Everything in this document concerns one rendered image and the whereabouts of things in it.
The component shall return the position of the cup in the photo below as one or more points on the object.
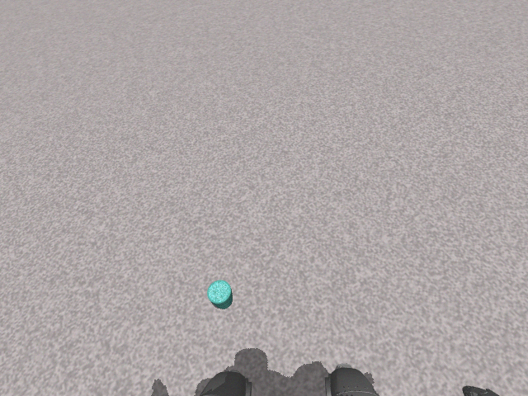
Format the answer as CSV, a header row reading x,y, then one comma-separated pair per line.
x,y
220,294

